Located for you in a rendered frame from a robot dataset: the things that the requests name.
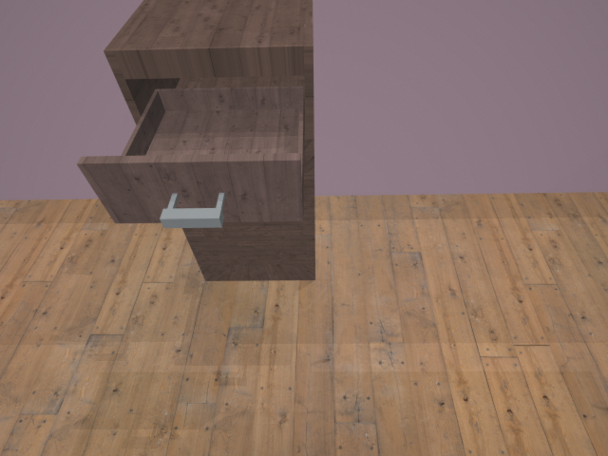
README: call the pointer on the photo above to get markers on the drawer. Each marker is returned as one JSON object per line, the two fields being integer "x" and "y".
{"x": 245, "y": 142}

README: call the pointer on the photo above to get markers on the handle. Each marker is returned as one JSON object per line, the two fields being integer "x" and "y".
{"x": 173, "y": 217}

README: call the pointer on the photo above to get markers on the cabinet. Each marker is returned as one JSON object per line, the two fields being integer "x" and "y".
{"x": 228, "y": 43}

